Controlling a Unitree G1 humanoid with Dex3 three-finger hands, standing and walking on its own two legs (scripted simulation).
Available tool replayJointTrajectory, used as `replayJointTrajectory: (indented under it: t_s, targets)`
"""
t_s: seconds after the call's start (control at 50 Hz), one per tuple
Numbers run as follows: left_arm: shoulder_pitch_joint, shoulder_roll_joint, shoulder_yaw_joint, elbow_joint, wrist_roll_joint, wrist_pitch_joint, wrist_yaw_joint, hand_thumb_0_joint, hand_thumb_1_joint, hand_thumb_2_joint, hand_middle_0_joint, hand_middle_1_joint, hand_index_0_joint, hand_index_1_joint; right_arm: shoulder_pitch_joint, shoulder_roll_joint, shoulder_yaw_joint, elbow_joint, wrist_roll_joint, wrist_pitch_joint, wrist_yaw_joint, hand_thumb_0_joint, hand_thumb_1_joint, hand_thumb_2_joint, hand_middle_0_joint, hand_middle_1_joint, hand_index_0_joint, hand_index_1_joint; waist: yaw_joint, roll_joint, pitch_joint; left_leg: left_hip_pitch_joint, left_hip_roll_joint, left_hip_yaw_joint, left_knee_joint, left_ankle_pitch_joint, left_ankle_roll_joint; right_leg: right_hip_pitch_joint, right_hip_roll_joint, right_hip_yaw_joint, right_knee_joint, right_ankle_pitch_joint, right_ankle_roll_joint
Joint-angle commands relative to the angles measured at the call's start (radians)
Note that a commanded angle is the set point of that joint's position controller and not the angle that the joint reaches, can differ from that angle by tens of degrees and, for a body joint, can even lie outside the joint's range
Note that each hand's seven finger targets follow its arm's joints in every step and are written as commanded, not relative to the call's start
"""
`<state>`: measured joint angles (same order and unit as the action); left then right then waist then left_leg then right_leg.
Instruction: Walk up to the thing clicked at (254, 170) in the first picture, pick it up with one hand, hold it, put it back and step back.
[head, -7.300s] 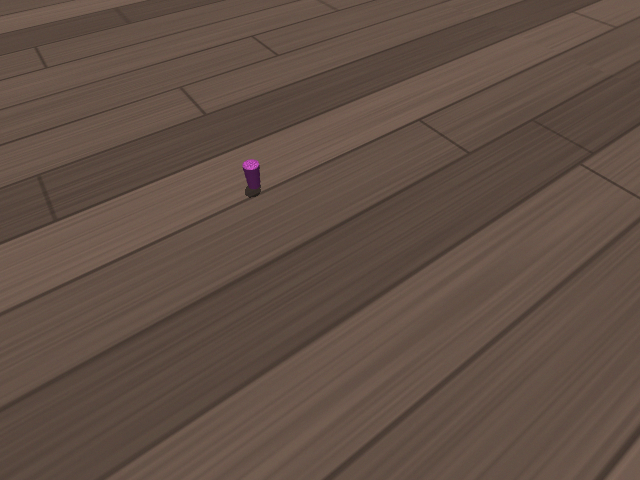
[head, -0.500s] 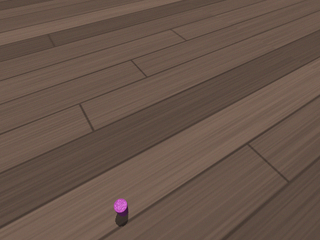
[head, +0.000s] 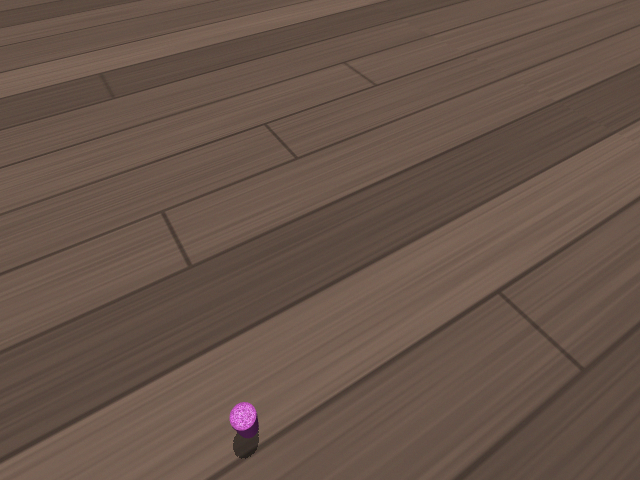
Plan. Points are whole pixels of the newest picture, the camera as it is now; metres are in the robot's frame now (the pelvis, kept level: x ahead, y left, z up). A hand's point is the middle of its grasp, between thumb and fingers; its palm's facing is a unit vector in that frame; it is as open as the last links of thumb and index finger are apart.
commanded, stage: stand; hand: left
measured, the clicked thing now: (246, 422) +0.37 +0.22 -0.72
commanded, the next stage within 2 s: go down in 0.82 s
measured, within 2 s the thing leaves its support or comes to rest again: neither
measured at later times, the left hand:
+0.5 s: hand out of the picture +0.08 +0.25 -0.16, palm faces -0.03 -0.94 -0.34, open 7.4 cm
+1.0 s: hand out of the picture +0.10 +0.25 -0.16, palm faces +0.04 -0.94 -0.33, open 7.8 cm
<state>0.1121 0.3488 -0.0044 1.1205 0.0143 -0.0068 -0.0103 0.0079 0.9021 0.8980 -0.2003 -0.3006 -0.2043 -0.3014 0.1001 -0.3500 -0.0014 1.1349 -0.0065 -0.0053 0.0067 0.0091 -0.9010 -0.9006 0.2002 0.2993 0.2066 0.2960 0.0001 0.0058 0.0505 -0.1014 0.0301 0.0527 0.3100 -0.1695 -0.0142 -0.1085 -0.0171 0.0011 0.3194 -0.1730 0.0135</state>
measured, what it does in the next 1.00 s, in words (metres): stands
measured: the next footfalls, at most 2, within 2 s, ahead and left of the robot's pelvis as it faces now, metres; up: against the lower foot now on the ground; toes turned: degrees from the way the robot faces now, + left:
none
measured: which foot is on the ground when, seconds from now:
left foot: down 0.00-1.00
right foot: down 0.00-1.00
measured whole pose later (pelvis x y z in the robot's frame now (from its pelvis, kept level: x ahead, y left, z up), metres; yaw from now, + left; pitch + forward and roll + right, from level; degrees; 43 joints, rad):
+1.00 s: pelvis +0.00 +0.00 +0.00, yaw +1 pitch +0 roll +0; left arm 0.06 0.32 0.05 1.07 0.00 -0.03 0.01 0.01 0.83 0.89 -0.16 -0.34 -0.16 -0.34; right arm 0.18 -0.34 0.00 0.97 0.04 -0.03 -0.03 0.01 -0.93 -0.91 0.20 0.30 0.20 0.30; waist -0.01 0.01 0.06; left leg -0.20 0.03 0.03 0.40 -0.20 -0.01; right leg -0.19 -0.02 -0.02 0.39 -0.21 0.01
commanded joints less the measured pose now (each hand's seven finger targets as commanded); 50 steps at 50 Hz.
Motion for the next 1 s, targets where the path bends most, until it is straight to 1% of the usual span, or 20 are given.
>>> replayJointTrajectory:
  t_s: [0.0,0.1,0.12,0.14,0.26,0.36,0.42,0.44,0.46,0.64,0.7,0.72,0.76,0.86,0.88,0.9,0.92,0.94,0.96,0.98]
  targets:
    - [-0.036,0.218,0.039,-0.061,-0.004,-0.022,0.018,0.000,0.899,0.900,-0.200,-0.300,-0.200,-0.300,-0.036,-0.214,-0.042,-0.059,-0.004,-0.024,-0.011,0.000,-0.900,-0.900,0.200,0.300,0.200,0.300,-0.005,-0.003,-0.074,0.035,0.115,-0.096,-0.046,0.100,0.025,-0.019,-0.116,0.090,-0.052,0.127,-0.031]
    - [-0.034,0.219,0.039,-0.061,-0.003,-0.024,0.019,0.000,0.899,0.900,-0.200,-0.300,-0.200,-0.300,-0.036,-0.213,-0.042,-0.060,-0.003,-0.022,-0.011,0.000,-0.900,-0.900,0.200,0.300,0.200,0.300,-0.006,-0.004,-0.086,0.042,0.116,-0.094,-0.041,0.111,0.028,-0.006,-0.121,0.094,-0.050,0.155,-0.032]
    - [-0.030,0.224,0.040,-0.059,-0.005,-0.024,0.019,0.000,0.899,0.900,-0.200,-0.300,-0.200,-0.300,-0.040,-0.209,-0.041,-0.059,-0.002,-0.022,-0.010,0.000,-0.900,-0.900,0.200,0.300,0.200,0.300,-0.005,-0.012,-0.078,0.046,0.116,-0.098,-0.046,0.117,0.023,-0.017,-0.113,0.085,-0.045,0.146,-0.031]
    - [-0.031,0.219,0.040,-0.060,-0.004,-0.024,0.019,0.000,0.899,0.900,-0.200,-0.300,-0.200,-0.300,-0.039,-0.215,-0.043,-0.061,-0.005,-0.022,-0.011,0.000,-0.900,-0.900,0.200,0.300,0.200,0.300,-0.004,-0.006,-0.089,0.047,0.116,-0.091,-0.036,0.114,0.028,-0.006,-0.120,0.094,-0.048,0.158,-0.033]
    - [-0.027,0.226,0.042,-0.059,-0.004,-0.024,0.019,0.000,0.899,0.900,-0.200,-0.300,-0.200,-0.300,-0.039,-0.209,-0.042,-0.060,-0.003,-0.022,-0.012,0.000,-0.900,-0.900,0.200,0.300,0.200,0.300,-0.004,-0.011,-0.082,0.053,0.117,-0.092,-0.039,0.125,0.026,-0.013,-0.117,0.090,-0.047,0.161,-0.033]
    - [-0.022,0.217,0.039,-0.057,-0.006,-0.023,0.020,0.000,0.899,0.900,-0.200,-0.300,-0.200,-0.300,-0.036,-0.216,-0.044,-0.057,-0.002,-0.020,-0.012,0.000,-0.900,-0.900,0.200,0.300,0.200,0.300,-0.002,-0.008,-0.071,0.043,0.119,-0.096,-0.042,0.115,0.028,-0.011,-0.116,0.088,-0.051,0.143,-0.033]
    - [-0.023,0.226,0.041,-0.059,-0.003,-0.024,0.020,0.000,0.899,0.900,-0.200,-0.300,-0.200,-0.300,-0.035,-0.212,-0.044,-0.061,-0.003,-0.021,-0.012,0.000,-0.900,-0.900,0.200,0.300,0.200,0.300,-0.004,-0.008,-0.078,0.048,0.118,-0.095,-0.042,0.118,0.025,-0.013,-0.115,0.088,-0.049,0.149,-0.033]
    - [-0.032,0.218,0.040,-0.058,-0.005,-0.022,0.020,0.000,0.899,0.900,-0.200,-0.300,-0.200,-0.300,-0.033,-0.211,-0.041,-0.059,-0.003,-0.021,-0.013,0.000,-0.900,-0.900,0.200,0.300,0.200,0.300,-0.004,-0.006,-0.063,0.029,0.114,-0.092,-0.045,0.104,0.025,-0.010,-0.117,0.092,-0.054,0.146,-0.034]
    - [-0.026,0.223,0.041,-0.061,-0.003,-0.023,0.020,0.000,0.899,0.900,-0.200,-0.300,-0.200,-0.300,-0.033,-0.213,-0.042,-0.059,-0.004,-0.022,-0.012,0.000,-0.900,-0.900,0.200,0.300,0.200,0.300,-0.003,-0.003,-0.076,0.040,0.119,-0.093,-0.045,0.100,0.027,-0.006,-0.118,0.092,-0.051,0.149,-0.034]
    - [-0.025,0.220,0.041,-0.060,-0.003,-0.024,0.020,0.000,0.899,0.900,-0.200,-0.300,-0.200,-0.300,-0.031,-0.212,-0.042,-0.061,-0.004,-0.022,-0.012,0.000,-0.900,-0.900,0.200,0.300,0.200,0.300,-0.001,-0.013,-0.069,0.041,0.117,-0.095,-0.048,0.117,0.027,-0.015,-0.114,0.088,-0.052,0.148,-0.030]
    - [-0.026,0.222,0.042,-0.059,-0.004,-0.024,0.020,0.000,0.899,0.900,-0.200,-0.300,-0.200,-0.300,-0.029,-0.210,-0.042,-0.061,-0.004,-0.021,-0.011,0.000,-0.900,-0.900,0.200,0.300,0.200,0.300,-0.003,-0.022,-0.054,0.035,0.117,-0.098,-0.052,0.087,0.025,-0.024,-0.113,0.087,-0.058,0.112,-0.030]
    - [-0.032,0.225,0.043,-0.060,-0.004,-0.024,0.021,0.000,0.899,0.900,-0.200,-0.300,-0.200,-0.300,-0.024,-0.211,-0.044,-0.062,-0.005,-0.020,-0.011,0.000,-0.900,-0.900,0.200,0.300,0.200,0.300,-0.007,-0.022,-0.065,0.040,0.116,-0.095,-0.048,0.091,0.026,-0.021,-0.115,0.089,-0.056,0.117,-0.032]
    - [-0.027,0.218,0.042,-0.064,-0.003,-0.024,0.019,0.000,0.899,0.900,-0.200,-0.300,-0.200,-0.300,-0.032,-0.219,-0.047,-0.063,-0.005,-0.021,-0.012,0.000,-0.900,-0.900,0.200,0.300,0.200,0.300,-0.003,-0.008,-0.086,0.051,0.118,-0.090,-0.038,0.102,0.031,-0.010,-0.117,0.093,-0.054,0.146,-0.035]
    - [-0.030,0.224,0.042,-0.062,-0.006,-0.026,0.020,0.000,0.899,0.900,-0.200,-0.300,-0.200,-0.300,-0.019,-0.205,-0.042,-0.060,-0.003,-0.022,-0.011,0.000,-0.900,-0.900,0.200,0.300,0.200,0.300,-0.009,-0.015,-0.074,0.040,0.117,-0.094,-0.045,0.119,0.028,-0.001,-0.119,0.092,-0.050,0.162,-0.034]
    - [-0.023,0.223,0.042,-0.060,-0.006,-0.025,0.020,0.000,0.819,0.911,-0.120,-0.380,-0.120,-0.380,-0.027,-0.213,-0.044,-0.060,-0.004,-0.021,-0.012,0.000,-0.932,-0.906,0.201,0.297,0.200,0.297,-0.003,-0.011,-0.071,0.045,0.118,-0.096,-0.043,0.118,0.028,-0.009,-0.115,0.088,-0.051,0.155,-0.033]
    - [-0.374,0.073,0.063,-0.411,-0.049,-0.118,0.038,0.000,0.743,0.962,-0.152,-0.460,-0.127,-0.460,-0.001,-0.058,-0.008,-0.351,0.061,-0.073,-0.034,0.000,-0.970,-0.919,0.199,0.300,0.200,0.300,-0.115,0.032,0.021,-0.130,-0.032,0.016,0.035,-0.023,0.028,-0.211,0.013,-0.001,0.008,0.037,-0.018]
    - [-0.464,0.106,0.070,-0.330,-0.044,-0.106,0.043,0.000,0.663,0.882,-0.072,-0.421,-0.047,-0.380,0.052,-0.067,-0.003,-0.291,0.065,-0.073,-0.041,0.000,-1.004,-0.925,0.199,0.301,0.200,0.301,-0.077,-0.016,-0.031,-0.117,-0.031,0.010,0.046,-0.030,0.032,-0.153,0.009,-0.013,0.011,0.007,-0.016]
    - [-0.283,0.191,0.130,-0.138,-0.023,-0.062,0.048,0.000,0.583,0.802,-0.003,-0.389,-0.029,-0.362,0.078,-0.100,-0.014,-0.281,0.063,-0.064,-0.047,0.000,-0.999,-0.927,0.199,0.300,0.200,0.300,-0.065,-0.056,-0.009,-0.148,-0.039,0.012,0.064,-0.064,0.036,-0.165,0.016,-0.024,0.015,-0.048,-0.019]
    - [-0.202,0.185,0.140,-0.084,-0.013,-0.047,0.031,0.000,0.503,0.722,0.000,-0.469,-0.031,-0.442,0.085,-0.103,-0.031,-0.305,0.061,-0.054,-0.045,0.000,-1.006,-0.927,0.199,0.300,0.200,0.300,-0.031,-0.025,-0.011,-0.177,-0.035,0.014,0.093,-0.049,0.031,-0.188,0.020,-0.026,0.046,-0.050,-0.027]
    - [-0.277,0.214,0.145,-0.137,0.010,-0.050,0.022,0.000,0.423,0.799,0.000,-0.549,-0.021,-0.522,0.096,-0.103,-0.047,-0.331,0.051,-0.058,-0.050,0.000,-1.034,-0.932,0.200,0.300,0.200,0.300,-0.037,-0.042,-0.087,-0.177,-0.036,0.009,0.120,-0.022,0.034,-0.186,0.017,-0.025,0.071,-0.027,-0.027]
